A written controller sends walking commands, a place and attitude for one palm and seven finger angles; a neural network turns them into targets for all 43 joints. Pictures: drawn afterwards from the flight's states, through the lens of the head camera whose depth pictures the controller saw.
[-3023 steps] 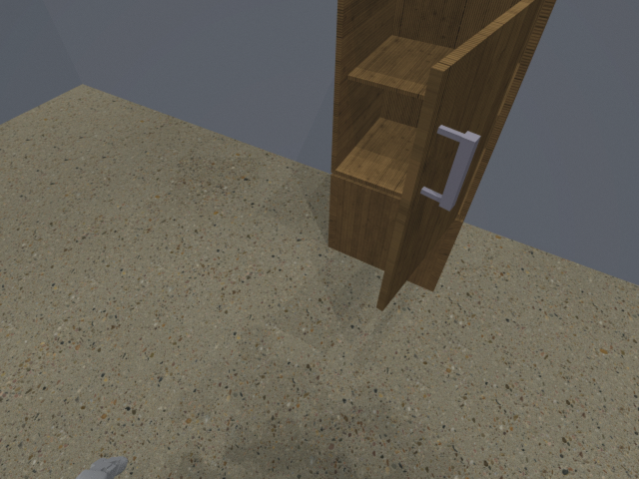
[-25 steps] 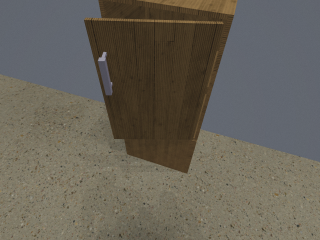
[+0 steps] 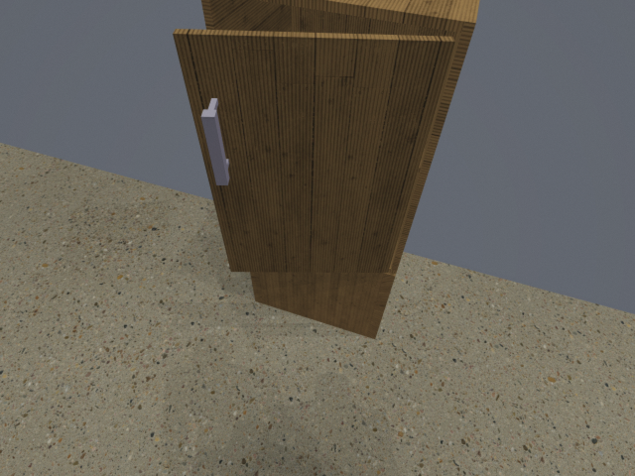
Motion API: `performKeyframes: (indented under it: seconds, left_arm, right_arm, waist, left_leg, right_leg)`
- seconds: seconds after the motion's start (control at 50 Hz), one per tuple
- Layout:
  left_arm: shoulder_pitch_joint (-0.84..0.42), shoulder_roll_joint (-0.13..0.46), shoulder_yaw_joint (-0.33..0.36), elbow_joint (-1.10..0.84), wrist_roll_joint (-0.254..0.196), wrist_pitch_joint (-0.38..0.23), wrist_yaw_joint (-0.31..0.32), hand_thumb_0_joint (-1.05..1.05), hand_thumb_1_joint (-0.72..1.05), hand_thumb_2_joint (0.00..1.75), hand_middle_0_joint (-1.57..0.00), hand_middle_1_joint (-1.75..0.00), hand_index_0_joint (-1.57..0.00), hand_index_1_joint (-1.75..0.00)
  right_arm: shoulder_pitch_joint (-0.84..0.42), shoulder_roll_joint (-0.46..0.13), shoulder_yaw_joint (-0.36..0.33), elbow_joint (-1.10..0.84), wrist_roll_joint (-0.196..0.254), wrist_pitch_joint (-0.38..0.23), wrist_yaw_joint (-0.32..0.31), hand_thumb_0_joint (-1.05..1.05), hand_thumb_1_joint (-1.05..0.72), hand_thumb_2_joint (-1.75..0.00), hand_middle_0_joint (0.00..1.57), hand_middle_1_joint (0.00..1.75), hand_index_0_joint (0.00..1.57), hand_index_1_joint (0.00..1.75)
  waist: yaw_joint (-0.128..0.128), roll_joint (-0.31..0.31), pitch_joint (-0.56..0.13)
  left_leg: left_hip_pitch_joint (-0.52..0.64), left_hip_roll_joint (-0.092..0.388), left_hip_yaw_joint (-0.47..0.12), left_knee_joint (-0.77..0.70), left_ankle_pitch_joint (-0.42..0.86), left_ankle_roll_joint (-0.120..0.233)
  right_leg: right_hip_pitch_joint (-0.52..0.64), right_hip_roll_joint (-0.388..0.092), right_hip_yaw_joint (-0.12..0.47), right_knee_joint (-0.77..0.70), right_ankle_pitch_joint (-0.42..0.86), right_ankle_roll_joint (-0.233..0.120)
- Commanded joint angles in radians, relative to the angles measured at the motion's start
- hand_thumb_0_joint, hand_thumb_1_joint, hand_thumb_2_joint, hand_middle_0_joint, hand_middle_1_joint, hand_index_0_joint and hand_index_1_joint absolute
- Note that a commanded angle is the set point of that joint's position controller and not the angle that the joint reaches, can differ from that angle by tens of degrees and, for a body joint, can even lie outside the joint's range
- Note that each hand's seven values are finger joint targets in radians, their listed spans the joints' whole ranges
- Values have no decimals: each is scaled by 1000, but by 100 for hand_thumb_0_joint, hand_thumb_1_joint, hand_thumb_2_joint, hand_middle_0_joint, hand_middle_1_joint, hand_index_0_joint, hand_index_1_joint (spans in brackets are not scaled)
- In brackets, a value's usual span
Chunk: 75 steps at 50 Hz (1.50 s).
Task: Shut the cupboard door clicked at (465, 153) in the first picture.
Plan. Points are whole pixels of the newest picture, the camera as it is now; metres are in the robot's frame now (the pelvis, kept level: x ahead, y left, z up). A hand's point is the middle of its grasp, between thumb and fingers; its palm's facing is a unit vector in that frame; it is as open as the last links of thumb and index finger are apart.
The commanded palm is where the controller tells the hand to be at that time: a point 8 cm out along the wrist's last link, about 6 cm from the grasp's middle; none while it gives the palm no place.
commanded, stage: shuffle to correct the standing spot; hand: left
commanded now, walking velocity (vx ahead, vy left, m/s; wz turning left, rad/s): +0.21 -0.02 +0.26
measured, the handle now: (218, 143) +0.61 +0.21 +0.07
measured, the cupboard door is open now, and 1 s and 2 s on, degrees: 19 19 19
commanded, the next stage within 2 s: come to a stop and stand still in 0.72 s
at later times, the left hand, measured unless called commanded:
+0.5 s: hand out of the picture +0.01 +0.17 -0.19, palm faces +0.05 -0.99 -0.15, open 7.4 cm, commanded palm none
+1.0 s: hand out of the picture +0.14 +0.14 -0.20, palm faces +0.17 -0.98 -0.11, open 7.3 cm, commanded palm none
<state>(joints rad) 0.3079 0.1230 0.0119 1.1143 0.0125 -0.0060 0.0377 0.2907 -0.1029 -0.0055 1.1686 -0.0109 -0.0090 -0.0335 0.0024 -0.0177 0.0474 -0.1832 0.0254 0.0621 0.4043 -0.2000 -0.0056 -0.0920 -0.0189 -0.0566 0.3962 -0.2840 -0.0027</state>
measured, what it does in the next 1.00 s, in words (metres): walks ahead: right foot, then left foot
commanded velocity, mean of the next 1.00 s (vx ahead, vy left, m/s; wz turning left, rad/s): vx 0.11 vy -0.02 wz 0.04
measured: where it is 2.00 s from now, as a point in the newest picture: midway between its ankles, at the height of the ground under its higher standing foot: outside the picture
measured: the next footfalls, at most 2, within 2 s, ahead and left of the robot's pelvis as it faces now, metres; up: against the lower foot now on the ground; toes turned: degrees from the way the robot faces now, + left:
right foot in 0.66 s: +0.19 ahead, -0.14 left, +0.00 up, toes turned -4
left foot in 0.96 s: +0.26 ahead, +0.10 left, +0.00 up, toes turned +11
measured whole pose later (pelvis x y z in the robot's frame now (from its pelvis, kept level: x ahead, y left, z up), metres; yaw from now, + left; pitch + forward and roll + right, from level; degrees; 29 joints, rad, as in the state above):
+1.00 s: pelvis +0.18 +0.00 -0.01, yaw +4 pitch -1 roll -2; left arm 0.33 0.13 0.03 1.10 0.02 -0.01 0.03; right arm 0.15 -0.15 -0.04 1.04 -0.01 -0.04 -0.02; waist 0.04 -0.03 0.08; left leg -0.32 0.06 0.10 0.58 -0.21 0.02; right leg -0.16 -0.04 -0.14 0.53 -0.34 0.02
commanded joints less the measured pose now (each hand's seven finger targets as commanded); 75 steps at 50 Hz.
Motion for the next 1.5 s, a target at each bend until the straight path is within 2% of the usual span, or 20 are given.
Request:
performKeyframes:
  seconds: [0.0, 0.12, 0.32, 0.36, 0.38, 0.4, 0.48, 0.6, 0.62, 0.64, 0.66, 0.7, 0.76, 0.9, 1.02, 1.16, 1.28, 1.32, 1.36, 1.48]
  left_arm:
    - [98, 80, 13, -10, 2, -12, 3, 0, 90, 90, -20, -30, -20, -30]
    - [129, 84, 29, -15, 14, -3, -12, 0, 90, 90, -20, -30, -20, -30]
    - [199, 113, 56, 7, 14, -19, -11, 0, 90, 90, -20, -30, -20, -30]
    - [131, 81, 47, -18, 10, -24, -15, 0, 90, 90, -20, -30, -20, -30]
    - [52, 50, 35, -58, 7, -29, -14, 0, 90, 90, -20, -30, -20, -30]
    - [-24, 66, 41, -87, 11, -27, -11, 0, 90, 90, -20, -30, -20, -30]
    - [-50, 34, 47, -118, 5, -18, -35, 0, 90, 90, -20, -30, -20, -30]
    - [91, 59, 63, -75, 13, -20, -46, 0, 90, 90, -20, -30, -20, -30]
    - [164, 112, 72, -54, 16, -30, -39, 0, 90, 90, -20, -30, -20, -30]
    - [217, 204, 89, -42, 20, -40, -26, 0, 90, 90, -20, -30, -20, -30]
    - [255, 245, 95, -49, 8, -32, -19, 0, 90, 90, -20, -30, -20, -30]
    - [125, 200, 83, -78, 9, -35, -14, 0, 90, 90, -20, -30, -20, -30]
    - [26, 136, 63, -105, 21, -45, -9, 0, 90, 90, -20, -30, -20, -30]
    - [22, 148, 46, -71, 8, -35, -2, 0, 90, 90, -20, -30, -20, -30]
    - [80, 107, 32, -78, 4, 27, 17, 0, 90, 90, -20, -30, -20, -30]
    - [49, 97, 66, -143, 6, 46, 6, 0, 90, 90, -20, -30, -20, -30]
    - [158, 74, 53, -128, 14, 27, 0, 0, 90, 90, -20, -30, -20, -30]
    - [111, 186, 55, -139, 29, 3, 6, 0, 90, 90, -20, -30, -20, -30]
    - [-3, 255, 65, -188, 23, 5, 2, 0, 90, 90, -20, -30, -20, -30]
    - [-16, 225, 71, -173, 22, -5, -6, 0, 90, 90, -20, -30, -20, -30]
  right_arm:
    - [75, -99, -13, -18, -3, -11, -4, 0, -90, -90, 20, 30, 20, 30]
    - [78, -101, -31, -45, -10, 0, 4, 0, -90, -90, 20, 30, 20, 30]
    - [69, -71, -27, -83, -8, -34, 3, 0, -90, -90, 20, 30, 20, 30]
    - [230, -136, -43, -21, -14, -45, -10, 0, -90, -90, 20, 30, 20, 30]
    - [343, -181, -52, 19, -21, -46, -20, 0, -90, -90, 20, 30, 20, 30]
    - [374, -172, -42, 35, -25, -43, -28, 0, -90, -90, 20, 30, 20, 30]
    - [183, -158, -42, -41, -20, -55, -23, 0, -90, -90, 20, 30, 20, 30]
    - [96, -173, -60, -57, -18, -34, -6, 0, -90, -90, 20, 30, 20, 30]
    - [107, -147, -56, -59, -14, -32, 1, 0, -90, -90, 20, 30, 20, 30]
    - [134, -74, -44, -82, -7, -33, 11, 0, -90, -90, 20, 30, 20, 30]
    - [55, -84, -44, -127, -9, -23, 13, 0, -90, -90, 20, 30, 20, 30]
    - [-13, -92, -55, -140, -13, -17, 21, 0, -90, -90, 20, 30, 20, 30]
    - [30, -58, -51, -115, -19, -9, 32, 0, -90, -90, 20, 30, 20, 30]
    - [27, -64, -30, -107, -2, -19, 20, 0, -90, -90, 20, 30, 20, 30]
    - [-15, -207, -59, -130, -1, -6, -23, 0, -90, -90, 20, 30, 20, 30]
    - [-123, -227, -91, -204, -12, 17, -18, 0, -90, -90, 20, 30, 20, 30]
    - [-166, -196, -87, -217, -11, 27, 9, 0, -90, -90, 20, 30, 20, 30]
    - [-128, -78, -66, -221, 6, 38, 23, 0, -90, -90, 20, 30, 20, 30]
    - [-181, -116, -68, -236, -6, 57, 36, 0, -90, -90, 20, 30, 20, 30]
    - [-62, -135, -63, -183, -11, 31, 38, 0, -90, -90, 20, 30, 20, 30]
  waist:
    - [0, 11, 24]
    - [2, 25, 111]
    - [-5, -54, 75]
    - [-78, 170, 3]
    - [-118, 333, 19]
    - [-120, 246, 76]
    - [-31, 163, 95]
    - [60, 81, 8]
    - [92, -31, -18]
    - [106, -276, -56]
    - [129, -287, -36]
    - [79, -205, 77]
    - [6, -100, 68]
    - [-15, -67, -47]
    - [-16, 292, -46]
    - [-2, 123, -152]
    - [50, 133, -132]
    - [23, -222, -15]
    - [34, -203, 51]
    - [26, -139, 26]
  left_leg:
    - [15, 70, -74, -64, 83, 22]
    - [-84, 60, -95, -52, -250, 44]
    - [-120, 17, 37, 198, 11, 36]
    - [177, 132, -148, 73, 368, 100]
    - [299, 287, -358, -26, 624, 200]
    - [267, 360, -429, -52, 690, 261]
    - [83, 291, -307, -127, 342, 231]
    - [-136, 140, -148, 4, -57, 120]
    - [-210, 75, -92, 157, -123, 83]
    - [-381, -19, 20, 411, -300, 35]
    - [-436, -14, -1, 637, -446, 29]
    - [-476, 67, -52, 795, -314, 28]
    - [-338, 93, -19, 653, -202, 3]
    - [-8, 24, 38, 68, 95, -31]
    - [120, 334, -194, -28, 1029, 190]
    - [112, 313, -114, 6, 720, 207]
    - [-135, 213, -98, -5, 0, 118]
    - [-265, 23, 9, 198, -268, -8]
    - [-195, 25, -43, 370, -265, -13]
    - [-235, 9, -28, 397, -177, -24]
  right_leg:
    - [-67, -87, 55, -76, 69, -10]
    - [-162, -85, 68, -40, -220, -36]
    - [-44, -159, 117, 42, 170, -102]
    - [-237, -39, -46, 367, 235, -36]
    - [-453, 28, -86, 587, -178, -9]
    - [-545, -1, -6, 727, -316, -27]
    - [-469, -94, 46, 599, -189, -10]
    - [0, -12, -87, 144, 60, 7]
    - [121, -55, -23, 76, 21, -11]
    - [231, -298, 284, -51, -95, -95]
    - [156, -433, 489, -191, -154, -177]
    - [-42, -409, 473, -234, -312, -206]
    - [-159, -309, 186, -191, 22, -154]
    - [-105, -187, 23, 10, 472, -84]
    - [-240, -44, 12, 424, -300, 39]
    - [-339, -18, 82, 648, -230, 42]
    - [-37, -19, -24, 133, -9, 33]
    - [-109, -249, 281, -169, -103, -40]
    - [-350, -349, 413, -288, -328, -125]
    - [-131, -265, 227, -157, 44, -123]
